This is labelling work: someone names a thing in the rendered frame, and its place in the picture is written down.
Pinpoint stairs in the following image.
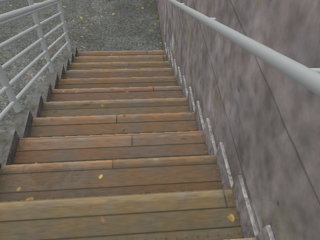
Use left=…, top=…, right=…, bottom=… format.
left=0, top=50, right=256, bottom=240

